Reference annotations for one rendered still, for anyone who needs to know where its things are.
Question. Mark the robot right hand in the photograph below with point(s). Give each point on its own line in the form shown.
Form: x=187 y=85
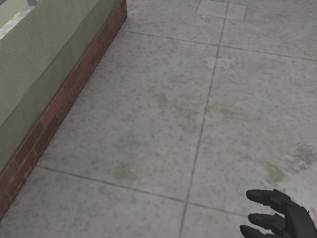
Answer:
x=296 y=223

